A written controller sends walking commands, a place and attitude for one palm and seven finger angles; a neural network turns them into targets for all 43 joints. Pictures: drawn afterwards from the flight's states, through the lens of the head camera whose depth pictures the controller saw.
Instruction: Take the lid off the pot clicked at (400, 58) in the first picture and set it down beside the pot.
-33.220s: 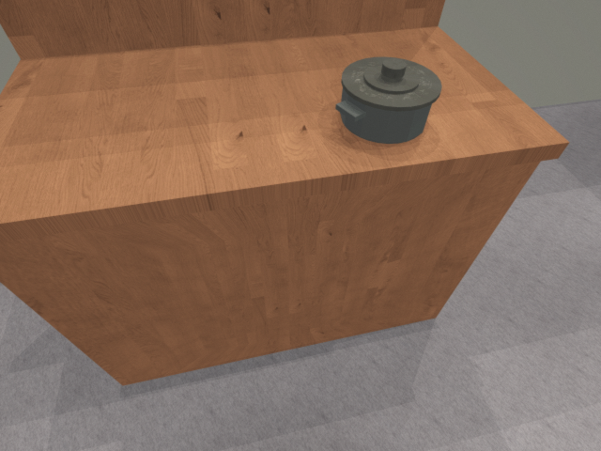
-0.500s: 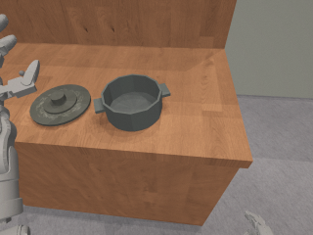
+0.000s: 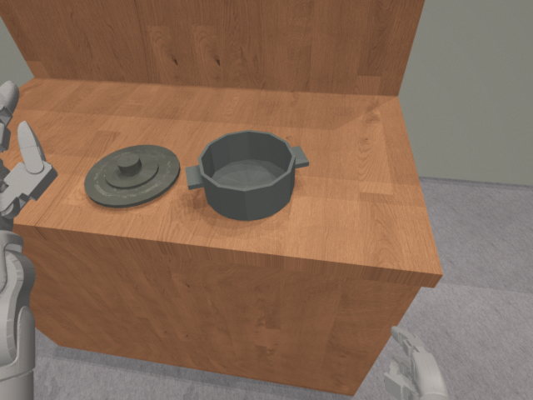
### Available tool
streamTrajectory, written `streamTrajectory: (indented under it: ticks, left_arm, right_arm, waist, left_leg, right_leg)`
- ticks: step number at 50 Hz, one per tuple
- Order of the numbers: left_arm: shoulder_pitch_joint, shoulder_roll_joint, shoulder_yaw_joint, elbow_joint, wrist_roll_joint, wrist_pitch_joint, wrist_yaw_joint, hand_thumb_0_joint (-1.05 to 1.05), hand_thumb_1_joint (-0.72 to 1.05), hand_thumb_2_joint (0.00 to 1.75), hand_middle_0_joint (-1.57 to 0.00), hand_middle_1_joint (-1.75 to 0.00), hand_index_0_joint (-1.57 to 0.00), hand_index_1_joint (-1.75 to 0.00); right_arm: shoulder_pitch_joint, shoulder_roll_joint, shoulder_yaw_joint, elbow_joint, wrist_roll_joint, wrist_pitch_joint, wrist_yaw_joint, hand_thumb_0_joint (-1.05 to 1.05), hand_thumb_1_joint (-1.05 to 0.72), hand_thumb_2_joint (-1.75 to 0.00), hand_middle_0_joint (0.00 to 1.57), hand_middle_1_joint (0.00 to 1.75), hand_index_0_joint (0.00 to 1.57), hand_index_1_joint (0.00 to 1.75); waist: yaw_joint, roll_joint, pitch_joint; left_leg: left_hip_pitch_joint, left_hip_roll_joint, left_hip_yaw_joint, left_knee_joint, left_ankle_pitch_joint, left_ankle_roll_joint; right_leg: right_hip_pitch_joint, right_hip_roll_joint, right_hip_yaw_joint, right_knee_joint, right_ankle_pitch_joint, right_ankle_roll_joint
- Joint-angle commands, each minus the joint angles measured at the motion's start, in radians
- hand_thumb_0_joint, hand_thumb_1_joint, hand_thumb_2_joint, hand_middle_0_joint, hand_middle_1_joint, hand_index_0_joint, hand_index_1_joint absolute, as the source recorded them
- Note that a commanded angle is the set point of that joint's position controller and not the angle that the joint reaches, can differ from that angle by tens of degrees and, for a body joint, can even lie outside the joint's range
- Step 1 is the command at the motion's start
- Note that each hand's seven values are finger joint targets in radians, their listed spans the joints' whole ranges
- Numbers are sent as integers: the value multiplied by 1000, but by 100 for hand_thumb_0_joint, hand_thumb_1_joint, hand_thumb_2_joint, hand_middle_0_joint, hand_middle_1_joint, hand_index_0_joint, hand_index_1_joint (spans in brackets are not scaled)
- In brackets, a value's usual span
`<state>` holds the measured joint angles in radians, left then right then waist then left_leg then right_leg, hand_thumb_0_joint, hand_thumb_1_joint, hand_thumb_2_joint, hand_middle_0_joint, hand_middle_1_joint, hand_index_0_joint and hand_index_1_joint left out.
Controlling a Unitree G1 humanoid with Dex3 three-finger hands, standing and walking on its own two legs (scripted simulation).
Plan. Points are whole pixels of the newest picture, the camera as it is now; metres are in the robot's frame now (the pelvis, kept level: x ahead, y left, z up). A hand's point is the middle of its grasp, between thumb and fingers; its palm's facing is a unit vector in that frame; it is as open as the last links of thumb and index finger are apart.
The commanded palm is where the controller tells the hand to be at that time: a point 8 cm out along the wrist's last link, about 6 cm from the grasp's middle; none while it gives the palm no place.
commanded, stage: draw the hand back to the body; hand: left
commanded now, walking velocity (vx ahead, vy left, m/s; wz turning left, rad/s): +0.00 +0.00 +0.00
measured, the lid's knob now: (129, 163) +0.49 +0.34 +0.08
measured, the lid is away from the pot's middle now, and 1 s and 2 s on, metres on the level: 0.24 0.24 0.24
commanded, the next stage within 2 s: step back with the hand held close in 0.66 s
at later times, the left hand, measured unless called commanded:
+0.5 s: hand (0, 239) +0.18 +0.25 +0.26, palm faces +0.47 -0.83 -0.29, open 7.4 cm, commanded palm +0.12 +0.30 +0.26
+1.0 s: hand (6, 237) +0.18 +0.26 +0.25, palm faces +0.45 -0.80 -0.40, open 7.4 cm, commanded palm +0.11 +0.31 +0.26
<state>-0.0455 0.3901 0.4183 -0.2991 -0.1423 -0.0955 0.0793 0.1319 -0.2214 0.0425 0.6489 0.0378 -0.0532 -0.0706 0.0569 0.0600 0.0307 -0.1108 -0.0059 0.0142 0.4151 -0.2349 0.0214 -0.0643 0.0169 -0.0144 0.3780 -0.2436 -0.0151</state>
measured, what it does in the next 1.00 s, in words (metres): stands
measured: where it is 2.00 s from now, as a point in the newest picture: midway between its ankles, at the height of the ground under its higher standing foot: outside the picture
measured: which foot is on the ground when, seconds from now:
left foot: down 0.00-1.00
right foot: down 0.00-1.00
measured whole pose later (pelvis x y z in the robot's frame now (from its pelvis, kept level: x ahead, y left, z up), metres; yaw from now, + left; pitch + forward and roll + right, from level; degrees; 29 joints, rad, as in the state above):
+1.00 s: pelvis -0.02 +0.03 +0.00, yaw +0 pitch +0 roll -2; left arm 0.36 0.44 0.50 -0.70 -0.09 -0.21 0.09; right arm 0.14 -0.23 0.01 0.59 0.03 -0.01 -0.04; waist 0.02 0.02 0.04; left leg -0.25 -0.01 0.01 0.48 -0.22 0.05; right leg -0.16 0.01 -0.02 0.35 -0.19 0.02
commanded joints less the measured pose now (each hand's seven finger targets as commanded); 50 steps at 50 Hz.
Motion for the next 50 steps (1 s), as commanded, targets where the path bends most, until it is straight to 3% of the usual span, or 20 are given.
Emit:
streamTrajectory:
  ticks: [1, 7, 10, 14, 16, 19, 23, 25, 29, 31, 35, 38, 39, 40, 41, 42, 43, 44, 46, 50]
  left_arm:
    - [-202, 227, 78, -186, -1, -50, 13, 0, 90, 90, -20, -30, -20, -30]
    - [-73, 206, 80, -340, -2, -72, 4, 0, 90, 90, -20, -30, -20, -30]
    - [-14, 229, 113, -375, 1, -81, 12, 0, 90, 90, -20, -30, -20, -30]
    - [38, 227, 129, -401, 1, -82, 14, 0, 90, 90, -20, -30, -20, -30]
    - [92, 187, 98, -387, 1, -75, 8, 0, 90, 90, -20, -30, -20, -30]
    - [147, 168, 76, -469, 2, -83, 2, 0, 90, 90, -20, -30, -20, -30]
    - [205, 197, 114, -530, 7, -86, 9, 0, 90, 90, -20, -30, -20, -30]
    - [244, 208, 135, -538, 8, -90, 15, 0, 90, 90, -20, -30, -20, -30]
    - [179, 170, 90, -518, 10, -81, 18, 0, 90, 90, -20, -30, -20, -30]
    - [190, 156, 80, -480, 12, -74, 20, 0, 90, 90, -20, -30, -20, -30]
    - [234, 181, 107, -524, 14, -82, 20, 0, 90, 90, -20, -30, -20, -30]
    - [227, 182, 99, -573, 19, -82, 20, 0, 90, 90, -20, -30, -20, -30]
    - [79, 352, 265, -613, 21, -138, 43, 0, 90, 90, -20, -30, -20, -30]
    - [94, 312, 230, -578, 35, -162, 42, 0, 90, 90, -20, -30, -20, -30]
    - [197, 268, 207, -498, 40, -154, 41, 0, 90, 90, -20, -30, -20, -30]
    - [247, 222, 167, -485, 46, -145, 34, 0, 90, 90, -20, -30, -20, -30]
    - [284, 204, 150, -476, 51, -140, 29, 0, 90, 90, -20, -30, -20, -30]
    - [297, 201, 148, -498, 52, -148, 25, 0, 90, 90, -20, -30, -20, -30]
    - [363, 201, 142, -508, 52, -144, 22, 0, 90, 90, -20, -30, -20, -30]
    - [461, 253, 197, -628, 48, -157, 25, 0, 90, 90, -20, -30, -20, -30]
  right_arm:
    - [-139, -111, -37, -149, -7, -54, -5, 0, -90, -90, 20, 30, 20, 30]
    - [-164, -101, -38, -165, -15, -65, -1, 0, -90, -90, 20, 30, 20, 30]
    - [-159, -105, -42, -159, -21, -73, 0, 0, -90, -90, 20, 30, 20, 30]
    - [-155, -99, -41, -155, -21, -77, 2, 0, -90, -90, 20, 30, 20, 30]
    - [-156, -96, -39, -155, -20, -74, 5, 0, -90, -90, 20, 30, 20, 30]
    - [-162, -95, -42, -165, -19, -85, 10, 0, -90, -90, 20, 30, 20, 30]
    - [-160, -93, -44, -165, -25, -88, 8, 0, -90, -90, 20, 30, 20, 30]
    - [-157, -91, -43, -164, -29, -93, 5, 0, -90, -90, 20, 30, 20, 30]
    - [-154, -90, -39, -152, -21, -94, -1, 0, -90, -90, 20, 30, 20, 30]
    - [-154, -89, -37, -149, -22, -94, -4, 0, -90, -90, 20, 30, 20, 30]
    - [-159, -89, -40, -154, -31, -96, -4, 0, -90, -90, 20, 30, 20, 30]
    - [-161, -87, -39, -156, -34, -102, -1, 0, -90, -90, 20, 30, 20, 30]
    - [-144, -113, -22, -213, -17, -70, 4, 0, -90, -90, 20, 30, 20, 30]
    - [-150, -107, -34, -189, -28, -67, 1, 0, -90, -90, 20, 30, 20, 30]
    - [-132, -105, -44, -185, -28, -65, 4, 0, -90, -90, 20, 30, 20, 30]
    - [-114, -105, -51, -185, -24, -56, 13, 0, -90, -90, 20, 30, 20, 30]
    - [-102, -109, -57, -188, -23, -47, 19, 0, -90, -90, 20, 30, 20, 30]
    - [-103, -112, -62, -189, -22, -41, 24, 0, -90, -90, 20, 30, 20, 30]
    - [-88, -123, -74, -207, -16, -19, 25, 0, -90, -90, 20, 30, 20, 30]
    - [-73, -129, -84, -241, -13, 11, 24, 0, -90, -90, 20, 30, 20, 30]
  waist:
    - [-16, -32, -134]
    - [1, 37, -170]
    - [3, 1, -178]
    - [-2, 22, -136]
    - [1, 6, -90]
    - [-3, 30, -102]
    - [10, 5, -111]
    - [12, 26, -100]
    - [-12, 20, -41]
    - [-6, 25, -8]
    - [11, 9, -80]
    - [15, 37, -115]
    - [-28, 87, 22]
    - [-19, -38, -6]
    - [-24, -145, 4]
    - [-34, -165, -18]
    - [-40, -157, -51]
    - [-44, -89, -100]
    - [-47, -38, -150]
    - [-45, -11, -240]
  left_leg:
    - [94, 20, -12, -54, 189, 22]
    - [106, 23, -19, -63, 194, 18]
    - [99, 25, -26, -64, 199, 18]
    - [79, 25, -28, -72, 168, 12]
    - [60, 29, -35, -81, 150, 10]
    - [75, 29, -36, -81, 136, 11]
    - [65, 31, -37, -76, 140, 6]
    - [54, 28, -41, -79, 118, 5]
    - [50, 29, -45, -89, 60, 5]
    - [34, 30, -49, -101, 28, 4]
    - [57, 26, -47, -88, 70, 9]
    - [73, 26, -45, -80, 114, 4]
    - [-36, 45, -81, -76, -7, 29]
    - [-69, 34, -94, -45, -15, 37]
    - [-60, 30, -96, -4, 27, 41]
    - [-40, 32, -90, 37, 73, 41]
    - [-28, 39, -83, 57, 121, 40]
    - [-10, 45, -73, 55, 176, 39]
    - [-28, 68, -78, 47, 266, 38]
    - [-33, 104, -104, 43, 467, 42]
  right_leg:
    - [-51, -5, -18, -61, 226, -21]
    - [-19, -9, -13, -63, 217, -25]
    - [-11, -8, -14, -62, 218, -25]
    - [-19, -9, -16, -73, 181, -26]
    - [-39, -5, -20, -81, 158, -27]
    - [-38, -7, -16, -85, 139, -26]
    - [-26, -3, -14, -89, 139, -27]
    - [-30, -3, -11, -94, 120, -29]
    - [-67, 0, -11, -113, 65, -26]
    - [-80, -2, -14, -117, 38, -25]
    - [-38, -3, -4, -116, 68, -27]
    - [-16, -5, -5, -102, 102, -28]
    - [-115, -51, 67, -132, 82, -23]
    - [-121, -66, 93, -146, 81, -17]
    - [-141, -82, 127, -166, 94, -18]
    - [-154, -104, 142, -168, 131, -20]
    - [-148, -119, 133, -149, 186, -20]
    - [-124, -122, 124, -123, 255, -20]
    - [-85, -120, 92, -72, 332, -7]
    - [-49, -86, 48, 16, 386, 7]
